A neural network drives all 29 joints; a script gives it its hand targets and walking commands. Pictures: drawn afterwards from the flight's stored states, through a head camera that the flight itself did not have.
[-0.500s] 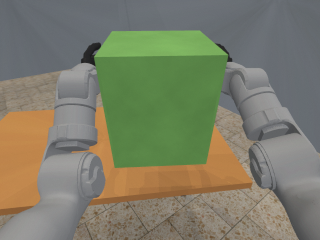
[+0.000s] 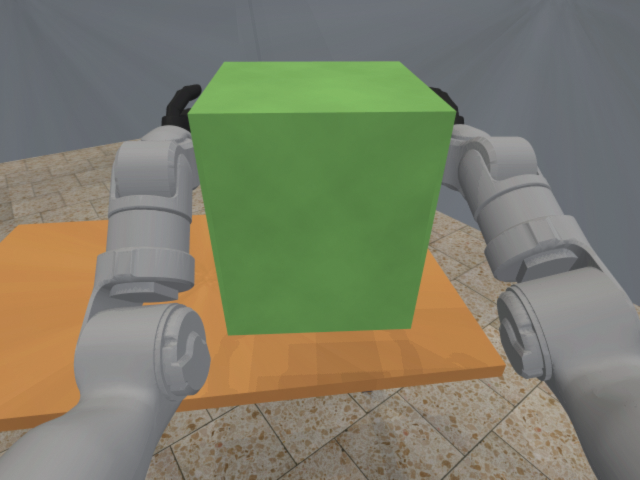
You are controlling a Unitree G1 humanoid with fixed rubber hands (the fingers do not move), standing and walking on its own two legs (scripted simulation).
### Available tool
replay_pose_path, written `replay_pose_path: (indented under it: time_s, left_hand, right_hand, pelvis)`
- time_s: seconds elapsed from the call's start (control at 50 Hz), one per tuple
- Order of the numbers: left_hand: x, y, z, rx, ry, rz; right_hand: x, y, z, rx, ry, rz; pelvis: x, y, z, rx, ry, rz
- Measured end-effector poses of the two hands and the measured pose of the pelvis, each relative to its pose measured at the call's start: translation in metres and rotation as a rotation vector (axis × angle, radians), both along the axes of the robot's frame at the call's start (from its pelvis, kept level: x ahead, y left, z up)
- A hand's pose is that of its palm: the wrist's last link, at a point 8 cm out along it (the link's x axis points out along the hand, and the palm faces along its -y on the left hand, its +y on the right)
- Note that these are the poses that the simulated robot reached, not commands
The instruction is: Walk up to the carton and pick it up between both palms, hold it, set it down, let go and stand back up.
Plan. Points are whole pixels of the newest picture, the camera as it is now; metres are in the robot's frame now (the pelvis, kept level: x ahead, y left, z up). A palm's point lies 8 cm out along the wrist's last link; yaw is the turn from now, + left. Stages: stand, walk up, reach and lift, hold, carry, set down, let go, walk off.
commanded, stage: hold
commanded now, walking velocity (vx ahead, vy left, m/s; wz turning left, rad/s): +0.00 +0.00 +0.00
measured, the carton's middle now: (316, 193) +0.36 +0.00 +0.28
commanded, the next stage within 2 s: none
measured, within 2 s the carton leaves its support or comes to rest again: neither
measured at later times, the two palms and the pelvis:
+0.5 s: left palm (179, 147) +0.37 +0.15 +0.33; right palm (445, 146) +0.37 -0.15 +0.33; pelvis +0.00 +0.00 +0.00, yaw +0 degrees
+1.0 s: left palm (172, 150) +0.37 +0.16 +0.33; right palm (442, 144) +0.37 -0.15 +0.33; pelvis +0.00 +0.00 +0.00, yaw +0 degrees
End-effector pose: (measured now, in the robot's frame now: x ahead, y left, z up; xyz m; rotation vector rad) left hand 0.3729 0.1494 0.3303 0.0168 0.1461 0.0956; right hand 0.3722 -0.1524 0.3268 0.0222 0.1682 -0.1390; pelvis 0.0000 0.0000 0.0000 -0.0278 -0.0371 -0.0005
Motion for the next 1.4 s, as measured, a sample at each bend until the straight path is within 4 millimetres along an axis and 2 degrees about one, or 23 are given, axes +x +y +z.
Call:
replay_pose_path:
  time_s: [0.58,0.82,1.0,1.4]
  left_hand:
    - [0.0002,0.0,0.001,0.002,-0.002,0.001]
    - [-0.0063,0.0062,-0.0043,-0.008,0.003,0.008]
    - [-0.0054,0.0065,-0.0009,-0.006,0.001,0.007]
    - [-0.0038,0.0052,-0.0025,0.0,0.001,0.008]
  right_hand:
    - [0.0001,0.0,0.0,0.001,0.001,0.0]
    - [-0.0036,0.0062,0.0,-0.021,0.008,0.01]
    - [-0.0032,0.0066,0.004,-0.012,0.007,0.006]
    - [-0.0019,0.0053,0.0001,-0.02,0.01,0.009]
  pelvis:
    - [0.0002,0.0002,0.0,0.0,0.001,0.0]
    - [-0.0017,-0.0033,0.0,-0.002,-0.005,0.005]
    - [-0.004,-0.0026,0.0,-0.002,0.006,0.005]
    - [-0.0021,-0.0016,0.0001,-0.002,0.003,0.003]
